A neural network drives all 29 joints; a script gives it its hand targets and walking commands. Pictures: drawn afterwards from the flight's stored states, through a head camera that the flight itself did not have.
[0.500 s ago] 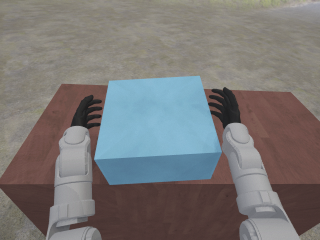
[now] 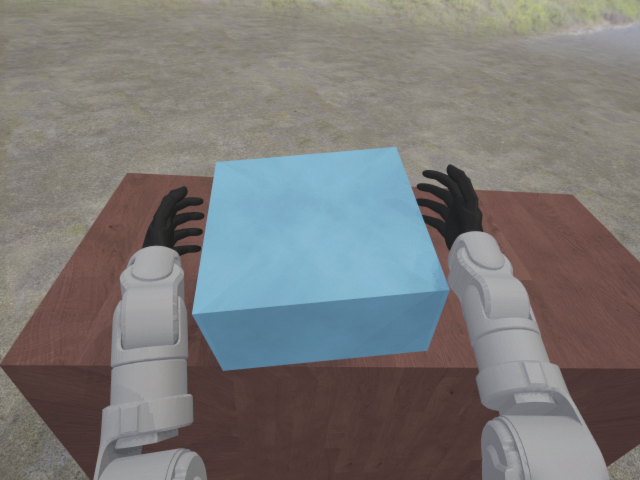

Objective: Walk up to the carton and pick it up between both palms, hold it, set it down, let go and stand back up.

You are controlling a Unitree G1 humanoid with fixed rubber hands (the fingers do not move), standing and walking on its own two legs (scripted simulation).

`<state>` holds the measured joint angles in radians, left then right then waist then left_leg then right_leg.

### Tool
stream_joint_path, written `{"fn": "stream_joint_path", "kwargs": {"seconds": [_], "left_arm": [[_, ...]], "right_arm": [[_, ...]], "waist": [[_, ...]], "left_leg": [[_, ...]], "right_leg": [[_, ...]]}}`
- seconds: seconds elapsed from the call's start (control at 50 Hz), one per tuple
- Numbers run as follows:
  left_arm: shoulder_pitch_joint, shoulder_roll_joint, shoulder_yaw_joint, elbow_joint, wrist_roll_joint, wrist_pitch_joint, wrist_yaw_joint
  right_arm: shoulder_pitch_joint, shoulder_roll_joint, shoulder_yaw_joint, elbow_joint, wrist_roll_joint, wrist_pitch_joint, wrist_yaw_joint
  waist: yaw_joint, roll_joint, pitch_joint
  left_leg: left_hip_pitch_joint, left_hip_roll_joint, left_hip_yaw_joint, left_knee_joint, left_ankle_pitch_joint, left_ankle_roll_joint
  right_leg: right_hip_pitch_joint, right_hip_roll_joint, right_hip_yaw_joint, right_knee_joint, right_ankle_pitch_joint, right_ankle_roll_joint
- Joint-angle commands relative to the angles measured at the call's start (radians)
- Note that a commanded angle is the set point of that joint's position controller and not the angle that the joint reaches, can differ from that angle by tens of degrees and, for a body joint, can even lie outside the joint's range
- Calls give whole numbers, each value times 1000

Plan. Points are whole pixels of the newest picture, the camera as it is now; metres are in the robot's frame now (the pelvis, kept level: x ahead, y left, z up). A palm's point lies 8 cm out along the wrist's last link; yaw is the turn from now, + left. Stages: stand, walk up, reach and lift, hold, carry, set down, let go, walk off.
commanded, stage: hold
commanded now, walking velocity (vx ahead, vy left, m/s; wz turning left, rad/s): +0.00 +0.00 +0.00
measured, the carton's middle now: (315, 251) +0.41 +0.00 +0.11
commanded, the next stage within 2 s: none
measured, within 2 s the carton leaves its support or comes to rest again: neither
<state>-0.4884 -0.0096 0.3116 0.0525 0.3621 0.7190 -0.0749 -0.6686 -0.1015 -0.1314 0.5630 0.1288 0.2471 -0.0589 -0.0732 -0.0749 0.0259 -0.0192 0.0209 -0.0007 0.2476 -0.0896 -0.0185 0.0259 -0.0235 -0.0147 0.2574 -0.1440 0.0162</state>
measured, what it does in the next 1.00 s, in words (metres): stands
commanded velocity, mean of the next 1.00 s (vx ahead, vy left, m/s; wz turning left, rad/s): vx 0.00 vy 0.00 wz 0.00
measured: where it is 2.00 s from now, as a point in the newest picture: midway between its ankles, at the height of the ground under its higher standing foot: outside the picture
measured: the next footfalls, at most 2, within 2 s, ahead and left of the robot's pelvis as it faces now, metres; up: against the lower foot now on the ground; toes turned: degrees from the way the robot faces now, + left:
none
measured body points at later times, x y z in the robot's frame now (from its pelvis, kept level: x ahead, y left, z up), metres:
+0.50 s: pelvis +0.02 -0.01 +0.00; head -0.04 +0.03 +0.44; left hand +0.36 +0.19 +0.17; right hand +0.38 -0.17 +0.21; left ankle +0.04 +0.13 -0.75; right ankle +0.01 -0.13 -0.75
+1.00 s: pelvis +0.00 -0.01 +0.00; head -0.05 +0.00 +0.45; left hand +0.36 +0.18 +0.18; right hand +0.38 -0.19 +0.20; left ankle +0.04 +0.13 -0.75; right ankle +0.01 -0.13 -0.75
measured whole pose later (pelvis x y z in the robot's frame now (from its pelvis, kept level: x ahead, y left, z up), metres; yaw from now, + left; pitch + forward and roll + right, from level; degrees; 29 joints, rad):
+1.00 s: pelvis +0.00 -0.01 +0.00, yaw +0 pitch -9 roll +0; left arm -0.54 0.00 0.38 0.09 0.38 0.70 -0.14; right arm -0.66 -0.07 -0.13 0.49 0.08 0.29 -0.10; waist -0.08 -0.04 0.04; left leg 0.01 0.03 -0.01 0.24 -0.09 -0.03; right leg 0.05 -0.01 -0.03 0.26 -0.15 0.01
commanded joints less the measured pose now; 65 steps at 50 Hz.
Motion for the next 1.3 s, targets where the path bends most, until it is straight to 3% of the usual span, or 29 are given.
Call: {"fn": "stream_joint_path", "kwargs": {"seconds": [0.0,0.06,0.12,0.2,0.26,0.34,0.36,0.38,0.44,0.6,0.68,0.8,0.92,0.94,1.04,1.08,1.14,1.18,1.28], "left_arm": [[-700,-352,-420,-147,-213,-117,-124],[-638,-330,-349,-62,-174,-102,-137],[-616,-319,-319,-49,-158,-95,-158],[-631,-338,-372,-154,-199,-118,-159],[-623,-346,-413,-227,-233,-131,-146],[-541,-320,-380,-194,-192,-93,-154],[-539,-300,-366,-190,-167,-81,-169],[-523,-298,-368,-191,-163,-67,-181],[-560,-306,-399,-238,-179,-50,-192],[-607,-318,-415,-254,-194,-56,-200],[-632,-304,-392,-221,-191,-66,-205],[-627,-291,-308,-114,-151,-71,-211],[-689,-292,-283,-70,-155,-98,-215],[-688,-289,-274,-46,-150,-102,-215],[-670,-294,-277,-46,-141,-106,-214],[-674,-301,-299,-89,-149,-110,-216],[-648,-300,-324,-137,-151,-114,-212],[-657,-312,-370,-174,-174,-119,-206],[-583,-318,-407,-207,-166,-110,-188]], "right_arm": [[-564,424,310,-183,43,-45,165],[-537,414,305,-138,17,-28,156],[-544,418,322,-142,23,-24,139],[-553,436,390,-235,85,-43,116],[-524,427,417,-305,121,-38,104],[-435,381,388,-273,109,12,98],[-455,398,398,-295,96,20,89],[-445,390,395,-305,99,30,82],[-453,379,383,-329,112,49,76],[-457,392,362,-339,91,63,91],[-483,408,356,-323,76,57,93],[-522,429,348,-277,41,36,101],[-561,459,332,-247,7,5,99],[-576,466,331,-246,4,-3,100],[-539,454,325,-213,-1,-21,99],[-505,440,324,-203,10,-22,93],[-482,434,349,-235,28,-28,87],[-486,428,345,-271,40,-40,85],[-447,385,359,-300,62,-40,90]], "waist": [[-22,108,-355],[-6,54,-297],[11,17,-279],[3,35,-371],[-13,67,-401],[-24,84,-279],[-7,52,-275],[-15,61,-259],[-29,107,-260],[-51,123,-297],[-43,104,-295],[5,59,-255],[1,16,-270],[13,12,-266],[0,30,-271],[-20,53,-294],[-26,68,-308],[-47,102,-337],[-50,137,-303]], "left_leg": [[176,-51,68,-11,33,3],[135,-56,75,-23,7,17],[107,-61,79,-24,30,25],[176,-66,72,31,232,3],[219,-70,66,65,336,-17],[181,-64,65,37,265,-27],[165,-67,66,33,260,-22],[159,-66,67,33,257,-25],[158,-64,67,34,253,-44],[178,-61,64,22,207,-49],[149,-64,66,9,145,-36],[103,-62,79,-22,50,3],[104,-68,91,-31,6,25],[97,-69,93,-30,3,30],[135,-65,91,-19,50,24],[164,-67,89,-3,111,5],[193,-70,82,23,195,-12],[209,-71,76,37,216,-29],[234,-56,59,48,287,-53]], "right_leg": [[-69,53,-87,-58,15,-5],[-40,48,-81,-70,13,3],[6,50,-75,-69,47,8],[74,69,-74,-30,236,16],[68,80,-75,-14,309,14],[38,70,-70,-42,245,2],[68,70,-78,-37,234,5],[79,73,-76,-36,232,2],[55,73,-79,-39,187,-8],[29,69,-88,-36,161,-6],[25,60,-88,-37,131,3],[21,52,-87,-47,69,9],[7,49,-86,-55,41,20],[3,47,-88,-58,33,20],[13,50,-91,-58,60,17],[26,52,-92,-54,101,15],[53,59,-102,-39,173,17],[44,58,-106,-37,173,13],[19,76,-117,-36,166,-7]]}}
